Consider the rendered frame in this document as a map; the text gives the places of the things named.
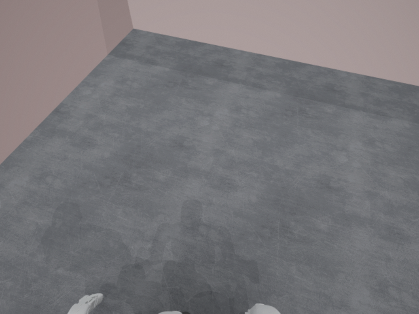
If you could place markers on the left robot hand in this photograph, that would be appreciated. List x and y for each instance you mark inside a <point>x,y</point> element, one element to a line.
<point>86,304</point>

